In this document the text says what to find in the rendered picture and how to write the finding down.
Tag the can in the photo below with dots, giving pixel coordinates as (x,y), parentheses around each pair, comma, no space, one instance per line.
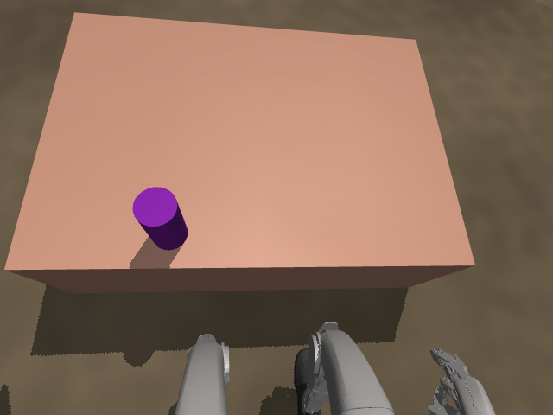
(157,211)

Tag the right robot hand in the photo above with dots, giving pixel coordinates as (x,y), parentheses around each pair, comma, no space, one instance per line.
(466,391)

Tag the right robot foot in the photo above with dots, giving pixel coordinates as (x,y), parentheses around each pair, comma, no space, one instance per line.
(301,380)

